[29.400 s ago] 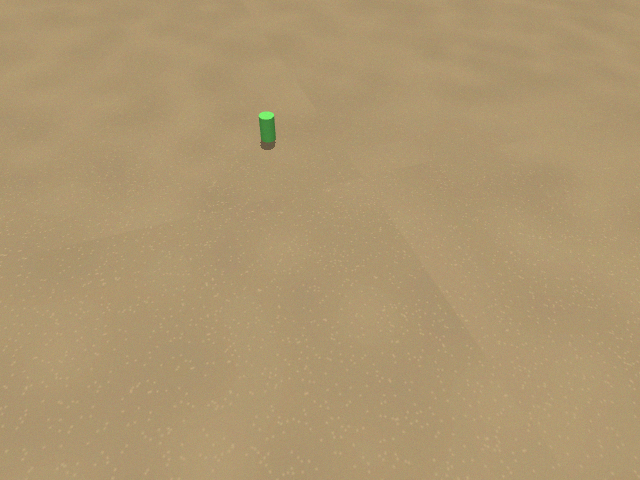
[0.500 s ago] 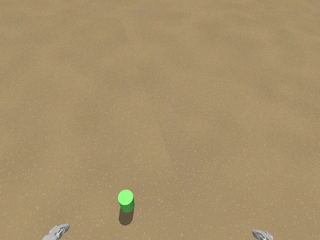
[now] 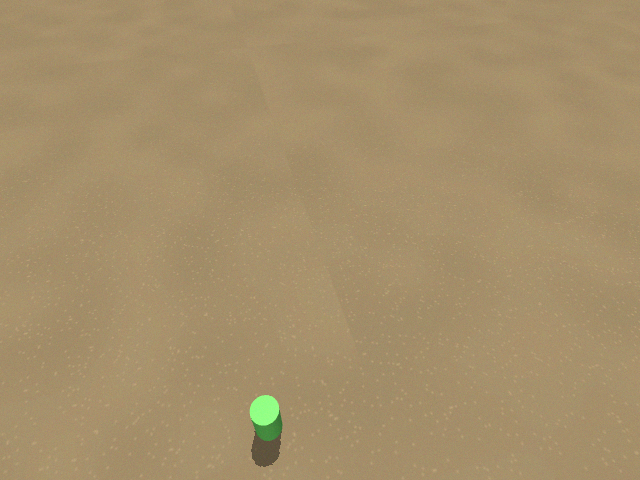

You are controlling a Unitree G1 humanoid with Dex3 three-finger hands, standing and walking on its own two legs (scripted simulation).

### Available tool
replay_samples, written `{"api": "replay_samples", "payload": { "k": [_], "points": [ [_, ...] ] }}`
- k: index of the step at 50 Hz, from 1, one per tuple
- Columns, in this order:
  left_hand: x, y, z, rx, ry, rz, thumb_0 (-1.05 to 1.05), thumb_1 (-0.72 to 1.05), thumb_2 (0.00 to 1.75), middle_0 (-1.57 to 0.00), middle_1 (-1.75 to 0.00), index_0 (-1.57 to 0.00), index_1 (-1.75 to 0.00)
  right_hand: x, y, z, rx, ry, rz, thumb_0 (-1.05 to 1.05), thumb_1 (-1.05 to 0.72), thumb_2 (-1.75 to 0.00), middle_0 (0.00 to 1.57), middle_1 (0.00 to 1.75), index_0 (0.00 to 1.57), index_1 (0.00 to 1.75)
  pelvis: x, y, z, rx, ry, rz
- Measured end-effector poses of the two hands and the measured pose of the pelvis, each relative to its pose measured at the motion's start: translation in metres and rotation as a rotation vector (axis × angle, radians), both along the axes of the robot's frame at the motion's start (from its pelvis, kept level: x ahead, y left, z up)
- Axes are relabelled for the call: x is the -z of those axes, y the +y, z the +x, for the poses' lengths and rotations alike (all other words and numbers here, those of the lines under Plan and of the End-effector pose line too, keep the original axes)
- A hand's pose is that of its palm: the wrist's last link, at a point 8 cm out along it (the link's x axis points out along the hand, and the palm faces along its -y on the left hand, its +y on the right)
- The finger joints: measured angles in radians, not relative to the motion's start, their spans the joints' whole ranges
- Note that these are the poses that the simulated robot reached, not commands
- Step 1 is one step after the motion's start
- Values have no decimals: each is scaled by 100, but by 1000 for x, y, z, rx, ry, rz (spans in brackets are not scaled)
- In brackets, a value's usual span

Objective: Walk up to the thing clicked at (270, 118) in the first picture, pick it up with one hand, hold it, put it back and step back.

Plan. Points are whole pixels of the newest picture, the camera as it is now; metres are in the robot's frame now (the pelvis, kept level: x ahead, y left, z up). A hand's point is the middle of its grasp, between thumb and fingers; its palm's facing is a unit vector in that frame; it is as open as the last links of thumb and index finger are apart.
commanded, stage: stand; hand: left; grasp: from the side
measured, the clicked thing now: (266, 418) +0.42 +0.16 -0.71
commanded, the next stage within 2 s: step back in 1.42 s
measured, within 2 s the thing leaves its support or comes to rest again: neither
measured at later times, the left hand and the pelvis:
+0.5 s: hand out of the picture +0.06 +0.23 -0.16, palm faces -0.03 -0.94 -0.34, open 7.4 cm; pelvis +0.00 -0.01 +0.00, yaw +0 degrees
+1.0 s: hand out of the picture +0.09 +0.23 -0.15, palm faces -0.03 -0.94 -0.34, open 7.4 cm; pelvis +0.01 -0.02 +0.00, yaw -1 degrees
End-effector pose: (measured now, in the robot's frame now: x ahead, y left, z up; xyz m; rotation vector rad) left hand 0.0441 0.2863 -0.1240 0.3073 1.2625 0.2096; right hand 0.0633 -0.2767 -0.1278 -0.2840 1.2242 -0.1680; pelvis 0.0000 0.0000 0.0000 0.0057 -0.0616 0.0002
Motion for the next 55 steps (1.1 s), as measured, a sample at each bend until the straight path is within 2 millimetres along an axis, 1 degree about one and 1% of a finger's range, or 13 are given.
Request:
{"api": "replay_samples", "payload": {
  "k": [15, 26, 44, 55],
  "points": [
    [-2, -8, 5, 4, 6, -1, 1, 90, 89, -20, -30, -20, -30, -4, -20, -9, 17, 31, -20, 1, -90, -90, 20, 30, 21, 30, -3, -9, -2, 0, 3, -3],
    [-3, -12, 11, 9, 15, -4, 1, 90, 89, -20, -30, -20, -30, -3, -27, -12, 23, 56, -20, 1, -90, -90, 20, 30, 21, 30, -4, -14, 1, 3, 13, -4],
    [-6, -15, 34, 21, -5, -5, 1, 90, 89, -20, -30, -20, -30, -5, -31, 5, 19, 36, -23, 1, -90, -90, 20, 30, 21, 30, -4, -17, 11, 11, 23, -2],
    [-6, -16, 42, 28, -8, -4, 1, 90, 89, -20, -30, -20, -30, -7, -35, 11, 25, 31, -25, 1, -90, -90, 20, 30, 21, 30, -5, -19, 16, 16, 28, -3]
  ]
}}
